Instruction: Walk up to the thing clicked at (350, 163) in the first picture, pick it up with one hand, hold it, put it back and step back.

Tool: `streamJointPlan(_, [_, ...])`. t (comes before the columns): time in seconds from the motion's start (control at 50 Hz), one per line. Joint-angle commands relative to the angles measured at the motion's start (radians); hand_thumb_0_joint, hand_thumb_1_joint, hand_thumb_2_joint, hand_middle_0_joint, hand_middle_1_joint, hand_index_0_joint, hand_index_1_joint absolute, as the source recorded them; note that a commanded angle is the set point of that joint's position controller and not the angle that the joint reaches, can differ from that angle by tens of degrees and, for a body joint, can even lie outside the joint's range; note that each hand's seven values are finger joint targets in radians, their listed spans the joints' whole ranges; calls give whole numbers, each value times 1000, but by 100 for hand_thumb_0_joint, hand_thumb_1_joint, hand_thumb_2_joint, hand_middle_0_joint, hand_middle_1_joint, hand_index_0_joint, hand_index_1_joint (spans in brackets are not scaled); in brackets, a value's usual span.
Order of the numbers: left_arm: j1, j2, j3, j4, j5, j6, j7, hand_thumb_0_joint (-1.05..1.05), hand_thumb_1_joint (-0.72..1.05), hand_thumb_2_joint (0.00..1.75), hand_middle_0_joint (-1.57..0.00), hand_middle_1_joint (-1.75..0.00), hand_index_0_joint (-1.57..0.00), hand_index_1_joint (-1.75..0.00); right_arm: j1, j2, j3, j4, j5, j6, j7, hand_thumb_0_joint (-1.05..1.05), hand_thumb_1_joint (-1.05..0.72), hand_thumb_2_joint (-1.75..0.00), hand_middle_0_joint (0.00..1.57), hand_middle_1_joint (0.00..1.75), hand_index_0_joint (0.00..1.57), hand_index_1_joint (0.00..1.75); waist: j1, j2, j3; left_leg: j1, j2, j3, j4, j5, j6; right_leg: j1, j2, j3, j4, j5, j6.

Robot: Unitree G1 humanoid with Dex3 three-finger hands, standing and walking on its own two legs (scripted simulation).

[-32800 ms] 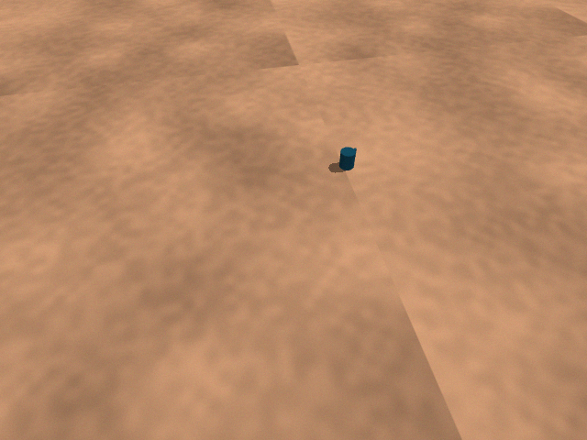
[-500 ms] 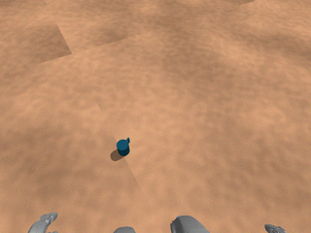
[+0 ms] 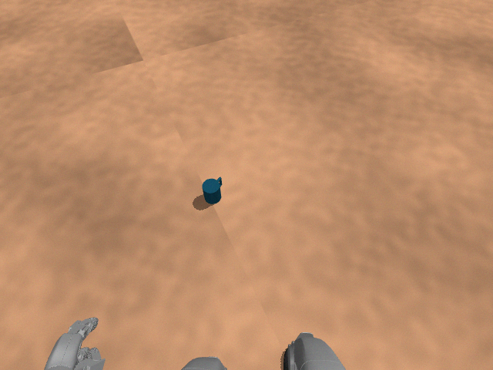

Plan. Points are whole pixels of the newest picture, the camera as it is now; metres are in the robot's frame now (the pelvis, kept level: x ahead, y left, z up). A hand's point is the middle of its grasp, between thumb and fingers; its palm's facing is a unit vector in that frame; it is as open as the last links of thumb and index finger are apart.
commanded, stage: step back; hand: left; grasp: from above
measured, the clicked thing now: (214, 188) +0.87 +0.19 -0.70
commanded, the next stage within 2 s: stand in 1.50 s
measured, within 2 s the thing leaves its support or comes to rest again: neither
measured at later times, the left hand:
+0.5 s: hand out of the picture -0.10 +0.25 -0.11, palm faces -0.04 -0.89 -0.46, open 7.4 cm
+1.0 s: hand out of the picture -0.14 +0.24 -0.12, palm faces +0.04 -0.92 -0.39, open 7.4 cm
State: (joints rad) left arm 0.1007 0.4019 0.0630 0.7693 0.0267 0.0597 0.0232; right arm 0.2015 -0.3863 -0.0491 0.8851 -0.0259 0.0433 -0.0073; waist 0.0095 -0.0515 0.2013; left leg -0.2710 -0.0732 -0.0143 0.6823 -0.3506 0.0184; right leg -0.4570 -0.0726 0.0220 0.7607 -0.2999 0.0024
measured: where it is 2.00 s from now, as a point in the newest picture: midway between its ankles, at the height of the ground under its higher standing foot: outside the picture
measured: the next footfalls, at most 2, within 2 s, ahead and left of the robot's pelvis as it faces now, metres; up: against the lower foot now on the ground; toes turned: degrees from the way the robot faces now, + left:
right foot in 0.30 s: -0.12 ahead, -0.14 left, +0.00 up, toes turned +0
left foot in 0.62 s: -0.15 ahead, +0.12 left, +0.00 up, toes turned -2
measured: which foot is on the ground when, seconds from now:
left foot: down 0.00-0.32, up 0.34-0.60, down 0.62-0.86, up 0.88-1.00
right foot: up 0.00-0.28, down 0.30-1.00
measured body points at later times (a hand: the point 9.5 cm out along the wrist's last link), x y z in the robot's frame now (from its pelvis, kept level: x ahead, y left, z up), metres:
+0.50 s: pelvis -0.17 -0.03 +0.01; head -0.14 -0.06 +0.46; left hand -0.10 +0.29 -0.08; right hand -0.08 -0.35 -0.12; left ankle -0.15 +0.12 -0.65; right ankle -0.16 -0.14 -0.71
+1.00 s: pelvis -0.19 -0.03 +0.02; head -0.17 -0.04 +0.47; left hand -0.14 +0.29 -0.10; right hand -0.11 -0.34 -0.11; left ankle -0.17 +0.11 -0.68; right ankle -0.16 -0.14 -0.71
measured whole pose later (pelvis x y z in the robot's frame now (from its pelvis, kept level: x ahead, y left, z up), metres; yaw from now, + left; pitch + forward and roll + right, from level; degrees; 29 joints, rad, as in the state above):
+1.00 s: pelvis -0.19 -0.03 +0.02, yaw +2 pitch -3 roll +0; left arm 0.23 0.35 0.05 0.98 0.04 -0.04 -0.01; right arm 0.22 -0.39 -0.06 1.00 -0.03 0.01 0.02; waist 0.03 0.04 0.07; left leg -0.36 -0.01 -0.08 0.84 -0.45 0.01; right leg -0.24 0.00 -0.04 0.56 -0.28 -0.03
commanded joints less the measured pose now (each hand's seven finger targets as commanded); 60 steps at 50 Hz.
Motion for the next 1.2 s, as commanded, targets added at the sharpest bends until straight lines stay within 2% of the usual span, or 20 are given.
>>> streamJointPlan(0.0, [-58, 211, 78, -62, -3, -12, 23, 0, 90, 90, -20, -30, -20, -30, -23, -334, -95, -98, -23, -36, -8, 0, -90, -90, 20, 30, 20, 30, -45, 163, -191, -127, 432, -465, -351, 318, 267, 28, 147, 166, 474, -327, -21])
streamJointPlan(0.06, [96, 190, 72, -1, -25, -12, 15, 0, 90, 90, -20, -30, -20, -30, -129, -259, -62, -114, -15, -36, -23, 0, -90, -90, 20, 30, 20, 30, 44, 169, -195, -57, 331, -249, -266, 419, 211, -3, 160, 148, 550, -209, -20])
streamJointPlan(0.16, [61, 165, 60, -13, -11, -29, 2, 0, 90, 90, -20, -30, -20, -30, -50, -238, -62, -105, -18, -20, -20, 0, -90, -90, 20, 30, 20, 30, -27, 212, -227, 139, 320, -233, -209, 463, 223, 26, 108, 61, 161, -245, 24])
streamJointPlan(0.24, [186, 152, 54, 66, -7, -50, 2, 0, 90, 90, -20, -30, -20, -30, -85, -271, -63, -107, 2, 11, -7, 0, -90, -90, 20, 30, 20, 30, 18, 252, -320, 111, 283, -180, -128, 395, 163, 249, 114, -53, -305, -24, -5])
streamJointPlan(0.28, [206, 233, 78, 83, 17, -66, 4, 0, 90, 90, -20, -30, -20, -30, -75, -199, -41, -112, 11, 15, -1, 0, -90, -90, 20, 30, 20, 30, 17, 60, -278, -181, 152, -141, 25, 73, 57, 383, -13, 206, -390, -51, -54])
streamJointPlan(0.3, [156, 358, 108, 59, 19, -57, 3, 0, 90, 90, -20, -30, -20, -30, -142, -169, -43, -140, 15, 11, -15, 0, -90, -90, 20, 30, 20, 30, 70, -217, -219, -278, -11, -86, 240, -220, -6, 190, -280, 505, -466, -42, -223])
streamJointPlan(0.32, [91, 397, 113, 23, 18, -63, 7, 0, 90, 90, -20, -30, -20, -30, -153, -214, -65, -141, 8, 20, -24, 0, -90, -90, 20, 30, 20, 30, 65, -203, -138, -238, 30, -208, 448, -257, -35, -12, -397, 630, -517, -77, -316])
streamJointPlan(0.38, [-62, 247, 75, 7, 18, -71, 18, 0, 90, 90, -20, -30, -20, -30, -41, -214, -61, -66, 21, 9, -12, 0, -90, -90, 20, 30, 20, 30, -48, -16, -116, -215, -32, -179, 536, -85, -33, 40, -166, 213, -363, 82, -184])
streamJointPlan(0.5, [102, 258, 92, 49, 30, -86, 1, 0, 90, 90, -20, -30, -20, -30, -93, -196, -54, -60, -9, -24, 13, 0, -90, -90, 20, 30, 20, 30, 78, -135, -151, -238, 48, -69, 122, -170, -50, 284, -170, 282, -408, -409, -182])
streamJointPlan(0.58, [94, 225, 60, 57, 18, -64, -16, 0, 90, 90, -20, -30, -20, -30, 38, -184, -70, 29, -11, -59, 14, 0, -90, -90, 20, 30, 20, 30, 0, -46, -190, 190, 34, 10, -354, -3, -1, 108, -98, 129, -235, -196, -119])
streamJointPlan(0.62, [40, 149, 33, 51, -8, -66, -18, 0, 90, 90, -20, -30, -20, -30, 27, -322, -89, 18, -27, -71, 7, 0, -90, -90, 20, 30, 20, 30, -36, 268, -158, 136, 394, -583, -503, -490, 159, -151, 64, -52, 40, -267, -11])
streamJointPlan(0.64, [-25, 237, 62, 57, 5, -72, -16, 0, 90, 90, -20, -30, -20, -30, -20, -354, -102, 2, -13, -72, 11, 0, -90, -90, 20, 30, 20, 30, -48, 200, -67, -81, 454, -621, -540, -565, 244, -40, 21, 44, 143, -275, -14])
streamJointPlan(0.68, [38, 188, 48, 87, -13, -83, -35, 0, 90, 90, -20, -30, -20, -30, -84, -237, -59, 0, -20, -88, 8, 0, -90, -90, 20, 30, 20, 30, 10, 133, -82, -8, 307, -355, -434, -276, 160, 7, 18, 40, 76, -168, -23])
streamJointPlan(0.78, [130, 160, 55, 159, 1, -103, -32, 0, 90, 90, -20, -30, -20, -30, -74, -216, -58, 7, -9, -57, 18, 0, -90, -90, 20, 30, 20, 30, 32, 195, -145, -137, 212, -167, -270, -224, 83, 363, 105, -70, -298, -42, -26])
streamJointPlan(0.8, [159, 181, 62, 169, 9, -111, -24, 0, 90, 90, -20, -30, -20, -30, -53, -173, -44, 4, -5, -53, 15, 0, -90, -90, 20, 30, 20, 30, 43, 116, -171, -191, 173, -129, -154, -184, 54, 459, 69, 18, -361, -39, -36])
streamJointPlan(0.84, [159, 325, 92, 162, 21, -118, -15, 0, 90, 90, -20, -30, -20, -30, -77, -163, -46, -9, -8, -48, 1, 0, -90, -90, 20, 30, 20, 30, 66, -96, -109, -306, 50, -82, 219, -250, 0, 283, -293, 556, -590, -553, -198])
streamJointPlan(0.86, [105, 321, 93, 134, 18, -123, -15, 0, 90, 90, -20, -30, -20, -30, -38, -204, -58, 9, -5, -50, 1, 0, -90, -90, 20, 30, 20, 30, 41, -35, -68, -280, 76, -145, 267, -206, -3, 216, -319, 573, -593, -565, -239])
streamJointPlan(1.08, [26, 157, 12, 124, -15, -107, -19, 0, 90, 90, -20, -30, -20, -30, 11, -169, -57, 86, -17, -80, -1, 0, -90, -90, 20, 30, 20, 30, -28, 21, -228, 180, 152, -72, -273, 206, 5, 107, -61, 46, -198, 258, -69])
streamJointPlan(1.12, [44, 158, 11, 154, -34, -93, -14, 0, 90, 90, -20, -30, -20, -30, -94, -253, -55, 63, -3, -82, 0, 0, -90, -90, 20, 30, 20, 30, 12, 158, -219, -17, 347, -302, -352, 56, 135, 214, 55, -20, -141, -114, -18])
streamJointPlan(1.18, [65, 163, 5, 198, -20, -101, -13, 0, 90, 90, -20, -30, -20, -30, -160, -209, -35, 73, -1, -78, 2, 0, -90, -90, 20, 30, 20, 30, 30, 169, -215, -8, 262, -174, -294, 171, 63, 292, 17, 26, -276, 59, -30])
